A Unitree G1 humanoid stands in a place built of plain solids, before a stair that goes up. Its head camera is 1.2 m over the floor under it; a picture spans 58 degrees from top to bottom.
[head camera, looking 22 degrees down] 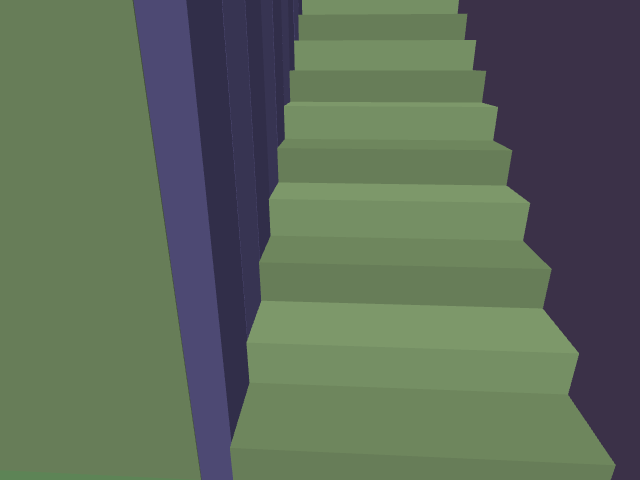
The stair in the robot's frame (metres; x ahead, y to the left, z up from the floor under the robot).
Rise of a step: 0.17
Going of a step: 0.28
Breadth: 1.09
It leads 3 degrees to the right of straight ahead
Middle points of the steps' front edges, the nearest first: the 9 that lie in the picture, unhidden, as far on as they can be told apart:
0.91 -0.28 0.17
1.19 -0.30 0.34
1.47 -0.31 0.50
1.75 -0.33 0.67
2.03 -0.34 0.84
2.31 -0.36 1.01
2.59 -0.37 1.17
2.87 -0.39 1.34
3.15 -0.40 1.51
